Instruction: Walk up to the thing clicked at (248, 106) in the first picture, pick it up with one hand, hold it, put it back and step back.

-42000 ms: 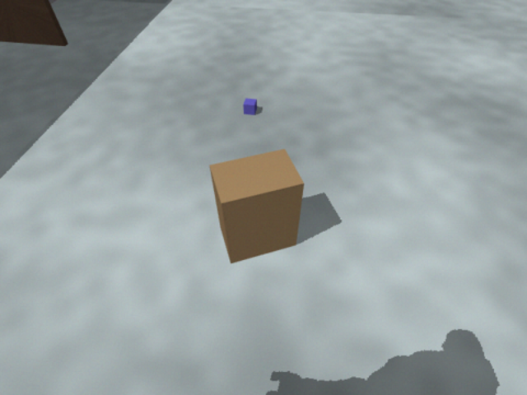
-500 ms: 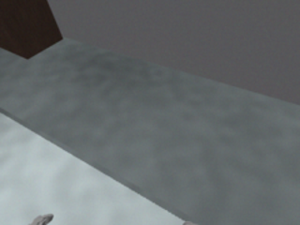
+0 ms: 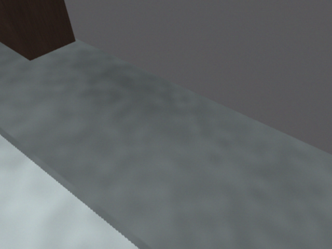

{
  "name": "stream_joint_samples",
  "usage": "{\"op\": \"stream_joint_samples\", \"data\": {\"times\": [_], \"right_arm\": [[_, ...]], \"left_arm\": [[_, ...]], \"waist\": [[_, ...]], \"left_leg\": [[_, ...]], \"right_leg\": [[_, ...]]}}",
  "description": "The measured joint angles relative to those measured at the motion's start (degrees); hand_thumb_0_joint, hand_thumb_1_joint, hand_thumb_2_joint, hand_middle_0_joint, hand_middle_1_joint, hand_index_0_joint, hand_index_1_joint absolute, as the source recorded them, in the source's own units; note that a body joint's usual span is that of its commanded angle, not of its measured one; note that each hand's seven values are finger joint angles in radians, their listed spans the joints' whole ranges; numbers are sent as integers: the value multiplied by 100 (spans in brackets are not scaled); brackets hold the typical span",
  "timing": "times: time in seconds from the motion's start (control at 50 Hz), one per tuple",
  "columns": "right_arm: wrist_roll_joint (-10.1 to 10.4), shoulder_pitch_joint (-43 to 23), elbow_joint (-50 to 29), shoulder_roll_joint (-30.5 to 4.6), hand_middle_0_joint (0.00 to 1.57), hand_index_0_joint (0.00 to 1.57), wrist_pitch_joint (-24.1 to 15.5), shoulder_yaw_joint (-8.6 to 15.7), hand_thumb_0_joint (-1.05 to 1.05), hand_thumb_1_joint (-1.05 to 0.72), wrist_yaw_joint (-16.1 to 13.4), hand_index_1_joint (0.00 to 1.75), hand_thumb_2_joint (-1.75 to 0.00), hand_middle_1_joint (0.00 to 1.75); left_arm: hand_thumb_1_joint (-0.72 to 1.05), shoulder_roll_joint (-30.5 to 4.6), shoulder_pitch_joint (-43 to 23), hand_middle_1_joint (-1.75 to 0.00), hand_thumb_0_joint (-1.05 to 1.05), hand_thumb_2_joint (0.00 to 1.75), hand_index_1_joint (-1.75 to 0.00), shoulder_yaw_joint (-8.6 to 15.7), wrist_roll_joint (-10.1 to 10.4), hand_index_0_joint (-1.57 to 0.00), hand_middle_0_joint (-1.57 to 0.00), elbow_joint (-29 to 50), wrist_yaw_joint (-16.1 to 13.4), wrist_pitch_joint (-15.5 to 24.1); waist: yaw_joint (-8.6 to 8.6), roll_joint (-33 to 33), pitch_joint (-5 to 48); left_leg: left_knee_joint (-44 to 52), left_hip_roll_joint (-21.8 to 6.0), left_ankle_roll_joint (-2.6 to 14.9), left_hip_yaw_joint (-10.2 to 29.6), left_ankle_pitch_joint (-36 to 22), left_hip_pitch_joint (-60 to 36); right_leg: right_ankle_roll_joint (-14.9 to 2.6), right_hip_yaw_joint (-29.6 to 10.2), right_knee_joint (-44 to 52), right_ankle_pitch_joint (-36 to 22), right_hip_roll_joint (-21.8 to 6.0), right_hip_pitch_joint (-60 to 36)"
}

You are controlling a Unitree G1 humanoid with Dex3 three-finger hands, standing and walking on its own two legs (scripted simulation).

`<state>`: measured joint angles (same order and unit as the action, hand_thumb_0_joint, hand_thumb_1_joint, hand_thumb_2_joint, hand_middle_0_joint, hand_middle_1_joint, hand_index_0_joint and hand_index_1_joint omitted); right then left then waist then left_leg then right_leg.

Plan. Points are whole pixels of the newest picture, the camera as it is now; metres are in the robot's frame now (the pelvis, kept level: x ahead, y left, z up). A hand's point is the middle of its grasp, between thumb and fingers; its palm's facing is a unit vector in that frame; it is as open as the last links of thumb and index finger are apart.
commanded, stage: walk up
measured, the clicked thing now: out of the picture -0.96 +0.50 -0.72
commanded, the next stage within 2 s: none
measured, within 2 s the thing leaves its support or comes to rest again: neither
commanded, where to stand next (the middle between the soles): +0.37 -0.02 m, yaw -1 degrees
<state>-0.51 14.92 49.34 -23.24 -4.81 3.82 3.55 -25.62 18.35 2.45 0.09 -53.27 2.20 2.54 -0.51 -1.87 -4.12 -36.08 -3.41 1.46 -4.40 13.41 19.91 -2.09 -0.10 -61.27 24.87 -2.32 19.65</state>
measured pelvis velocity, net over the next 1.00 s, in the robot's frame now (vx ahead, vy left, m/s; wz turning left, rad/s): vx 0.35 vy -0.04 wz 0.71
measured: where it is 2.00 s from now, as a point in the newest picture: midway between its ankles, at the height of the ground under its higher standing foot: (172, 230)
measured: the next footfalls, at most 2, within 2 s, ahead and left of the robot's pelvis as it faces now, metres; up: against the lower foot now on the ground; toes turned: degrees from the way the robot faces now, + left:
right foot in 0.34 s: +0.29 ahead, -0.15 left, +0.00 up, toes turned +15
left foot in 0.76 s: +0.35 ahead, +0.11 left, +0.00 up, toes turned +37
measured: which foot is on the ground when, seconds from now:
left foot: down 0.00-0.34, up 0.36-0.74, down 0.76-1.00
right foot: up 0.00-0.32, down 0.34-0.76, up 0.78-1.00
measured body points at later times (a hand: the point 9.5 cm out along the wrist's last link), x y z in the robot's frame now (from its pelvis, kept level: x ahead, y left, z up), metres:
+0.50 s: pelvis +0.19 -0.06 +0.01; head +0.21 -0.07 +0.46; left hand +0.21 +0.27 -0.07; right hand +0.35 -0.37 -0.10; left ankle +0.15 +0.06 -0.65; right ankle +0.25 -0.16 -0.72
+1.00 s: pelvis +0.35 -0.04 -0.01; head +0.39 +0.02 +0.43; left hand +0.22 +0.25 -0.13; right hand +0.65 -0.20 -0.09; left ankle +0.32 +0.08 -0.72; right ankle +0.50 -0.15 -0.68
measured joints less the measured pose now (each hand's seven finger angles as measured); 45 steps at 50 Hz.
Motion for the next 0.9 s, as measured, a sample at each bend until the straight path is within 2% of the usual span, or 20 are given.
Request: {"op": "stream_joint_samples", "data": {"times": [0.04, 0.1, 0.14, 0.22, 0.28, 0.34, 0.36, 0.4, 0.46, 0.52, 0.64, 0.72, 0.76, 0.78, 0.82, 0.84, 0.86, 0.9], "right_arm": [[21, 58, -25, 66, 20, 21, -6, -68, 0, -90, -29, 30, -90, 30], [19, 184, -53, 88, 20, 21, 37, -116, 0, -90, -44, 30, -89, 30], [33, 396, -77, 137, 20, 21, 115, -131, 0, -90, -50, 30, -89, 30], [37, 729, 26, 183, 20, 21, 266, -211, 0, -90, -32, 30, -89, 30], [-5, 886, 43, 154, 21, 21, 309, -203, 1, -90, -77, 31, -89, 30], [-16, 989, -9, 46, 21, 21, 325, -172, 1, -90, -154, 31, -89, 30], [-7, 983, -13, -12, 21, 21, 335, -156, 1, -90, -193, 31, -89, 30], [6, 808, 85, -95, 20, 21, 409, -108, 1, -90, -281, 31, -89, 30], [34, 546, 176, -216, 20, 21, 404, -68, 1, -90, -252, 30, -89, 30], [79, 403, 85, -300, 20, 20, 320, -40, 1, -90, -126, 30, -90, 30], [47, 133, -121, -295, 20, 20, 369, -8, 1, -90, -31, 30, -90, 30], [43, -9, -311, -283, 20, 20, 377, 14, 1, -90, -94, 30, -90, 30], [-3, -30, -486, -341, 20, 20, 324, 18, 1, -90, -172, 30, -90, 30], [-45, -100, -558, -315, 20, 20, 285, 46, 0, -90, -247, 30, -90, 30], [-45, -209, -751, -278, 20, 20, 240, 32, 0, -90, -378, 30, -90, 30], [-7, -237, -817, -235, 20, 20, 233, 5, 0, -90, -425, 30, -90, 30], [24, -234, -872, -173, 20, 21, 234, -30, 0, -90, -470, 30, -90, 30], [56, -158, -949, -71, 20, 21, 234, -113, 0, -90, -527, 30, -90, 30]], "left_arm": [[90, -21, -54, -30, 1, 90, -30, -8, 23, -20, -20, 6, 28, 22], [90, 1, -142, -30, 1, 90, -30, 10, -39, -20, -20, 58, 121, 8], [90, -11, -435, -30, 1, 90, -30, 59, -133, -20, -20, 163, 188, -95], [90, 19, -948, -30, 1, 90, -30, 139, -160, -20, -20, 500, 257, -145], [90, 68, -1195, -30, 1, 90, -30, 183, -149, -20, -20, 684, 310, -162], [90, 91, -1285, -30, 1, 90, -30, 199, -140, -20, -20, 874, 313, -74], [90, 120, -1300, -30, 0, 90, -30, 212, -170, -20, -20, 935, 281, -10], [90, 240, -1319, -30, 0, 90, -30, 185, -222, -20, -20, 967, 210, 51], [90, 391, -1185, -30, 0, 90, -30, 105, -211, -20, -20, 893, 201, 15], [90, 387, -927, -30, 0, 90, -30, 102, -182, -20, -20, 800, 208, -15], [90, 127, -436, -30, 0, 90, -30, 249, -194, -20, -20, 783, 236, -118], [90, -24, -146, -30, 1, 90, -30, 272, -195, -20, -20, 807, 239, -269], [90, -42, 32, -30, 1, 90, -30, 246, -139, -20, -20, 817, 213, -351], [90, -50, 35, -30, 1, 90, -30, 225, -118, -20, -20, 783, 175, -402], [90, 17, -55, -30, 1, 90, -30, 139, -86, -20, -20, 774, 96, -550], [91, 39, -84, -30, 1, 90, -30, 72, -80, -19, -20, 793, 80, -594], [91, 48, -108, -30, 1, 90, -30, 17, -77, -19, -20, 820, 77, -605], [91, 69, -180, -30, 1, 90, -30, -46, -50, -20, -20, 907, 74, -570]], "waist": [[23, -100, -7], [88, -125, -9], [209, -130, -46], [222, -167, -71], [260, -156, -32], [243, -121, 35], [193, -49, 36], [163, 121, -27], [44, 217, -24], [-74, 220, 31], [-341, 65, -58], [-489, -83, -166], [-506, -125, -167], [-445, -220, -247], [-330, -228, -439], [-283, -221, -501], [-243, -238, -533], [-189, -247, -546]], "left_leg": [[267, 47, -5, -52, -10, -257], [540, 106, 21, -49, 28, -552], [670, 217, 25, 233, 13, -618], [918, 353, -23, 660, 42, -814], [926, 403, -148, 968, 188, -929], [494, 445, -320, 1260, 590, -873], [32, 417, -216, 1308, 823, -714], [-1285, 399, -81, 1179, 1151, -199], [-2419, 341, -44, 633, 811, 468], [-2281, 171, -95, 321, 341, 818], [-971, -51, -154, 110, -220, 978], [-222, 57, -64, -137, -387, 690], [233, 238, 132, -209, -354, 323], [123, 378, 191, -189, -129, 315], [-239, 469, 222, -59, 66, 406], [-263, 486, 216, 15, 92, 359], [-213, 509, 184, 88, 88, 282], [-113, 535, 98, 267, 81, 162]], "right_leg": [[4, -33, -4, -287, -58, 367], [142, 8, 572, -414, -184, 678], [218, -79, 964, -291, -148, 765], [275, -116, 1443, -640, -70, 942], [236, -158, 1937, -824, -3, 817], [78, -256, 2781, -1064, 51, 320], [117, -188, 2811, -1413, 84, 261], [164, 93, 2559, -1228, 80, 171], [121, 366, 2911, -1118, -21, -288], [81, 621, 3442, -1157, -47, -770], [24, 1144, 3815, -852, 28, -1408], [95, 1427, 3321, -243, -61, -1514], [162, 1480, 2499, 231, -213, -1304], [185, 1335, 1761, 320, -357, -1038], [317, 731, 118, 536, -225, -319], [318, 508, -437, 507, -145, -11], [308, 343, -742, 440, -124, 248], [281, 131, -678, 306, -188, 627]]}}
